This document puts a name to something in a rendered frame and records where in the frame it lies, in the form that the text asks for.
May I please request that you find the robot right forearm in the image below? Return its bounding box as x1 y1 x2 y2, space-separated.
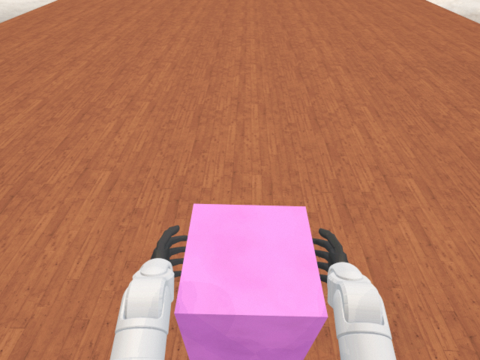
327 262 396 360

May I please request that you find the robot left forearm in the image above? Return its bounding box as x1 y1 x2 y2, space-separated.
110 258 174 360

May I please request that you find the carton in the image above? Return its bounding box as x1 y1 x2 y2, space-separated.
174 204 328 360

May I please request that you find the left robot hand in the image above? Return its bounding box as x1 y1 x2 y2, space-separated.
150 225 188 278

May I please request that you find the right robot hand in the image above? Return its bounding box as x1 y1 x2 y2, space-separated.
312 228 349 283

